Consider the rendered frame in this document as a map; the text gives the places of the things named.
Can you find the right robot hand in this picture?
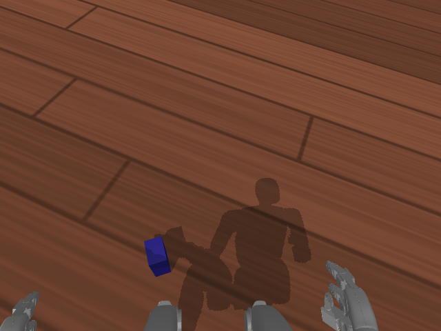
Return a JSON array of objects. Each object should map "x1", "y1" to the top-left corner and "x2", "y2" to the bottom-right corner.
[{"x1": 321, "y1": 261, "x2": 378, "y2": 331}]

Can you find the left robot hand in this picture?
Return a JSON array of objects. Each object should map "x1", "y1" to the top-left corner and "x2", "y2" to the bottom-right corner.
[{"x1": 0, "y1": 291, "x2": 39, "y2": 331}]

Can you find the carton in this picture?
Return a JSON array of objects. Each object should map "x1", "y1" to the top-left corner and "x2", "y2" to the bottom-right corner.
[{"x1": 144, "y1": 237, "x2": 171, "y2": 277}]

